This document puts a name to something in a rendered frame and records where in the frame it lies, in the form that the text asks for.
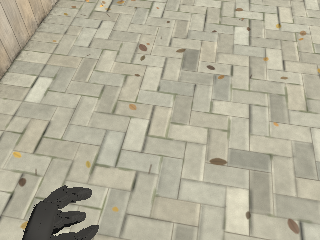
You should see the robot left hand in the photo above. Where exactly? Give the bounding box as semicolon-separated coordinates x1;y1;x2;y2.
22;185;100;240

